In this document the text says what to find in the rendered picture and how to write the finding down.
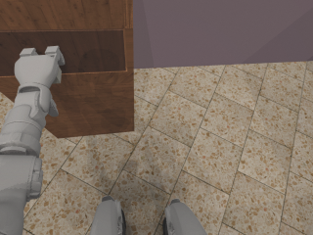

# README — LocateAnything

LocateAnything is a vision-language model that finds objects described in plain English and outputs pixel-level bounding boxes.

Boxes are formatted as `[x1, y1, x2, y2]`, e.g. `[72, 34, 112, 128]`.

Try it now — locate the robot left upper arm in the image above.
[0, 155, 44, 235]

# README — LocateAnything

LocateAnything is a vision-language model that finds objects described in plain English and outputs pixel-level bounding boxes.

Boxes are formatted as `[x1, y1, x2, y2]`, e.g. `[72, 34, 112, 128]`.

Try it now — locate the robot right shin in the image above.
[167, 198, 180, 235]

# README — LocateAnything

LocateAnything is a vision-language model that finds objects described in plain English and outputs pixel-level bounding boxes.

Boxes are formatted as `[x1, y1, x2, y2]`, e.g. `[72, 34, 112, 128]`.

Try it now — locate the robot right thigh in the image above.
[164, 202, 207, 235]

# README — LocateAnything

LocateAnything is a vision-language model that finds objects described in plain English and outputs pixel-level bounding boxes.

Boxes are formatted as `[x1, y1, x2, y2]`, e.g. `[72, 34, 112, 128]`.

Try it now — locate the drawer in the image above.
[0, 28, 126, 76]

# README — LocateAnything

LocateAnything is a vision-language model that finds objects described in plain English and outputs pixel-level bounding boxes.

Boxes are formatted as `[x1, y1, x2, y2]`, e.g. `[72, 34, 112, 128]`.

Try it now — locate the handle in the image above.
[53, 68, 62, 84]

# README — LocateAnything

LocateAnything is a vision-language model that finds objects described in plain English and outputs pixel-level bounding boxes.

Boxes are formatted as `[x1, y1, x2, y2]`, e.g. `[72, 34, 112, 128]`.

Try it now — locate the left robot forearm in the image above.
[0, 82, 51, 158]

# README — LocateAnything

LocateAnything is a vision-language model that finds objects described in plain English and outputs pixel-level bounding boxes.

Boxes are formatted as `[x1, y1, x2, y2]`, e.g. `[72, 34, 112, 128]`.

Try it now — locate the left robot hand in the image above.
[14, 46, 66, 117]

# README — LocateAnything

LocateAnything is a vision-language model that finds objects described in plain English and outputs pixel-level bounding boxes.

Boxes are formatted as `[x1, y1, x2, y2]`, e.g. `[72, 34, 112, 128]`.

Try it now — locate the cabinet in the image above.
[0, 0, 135, 139]

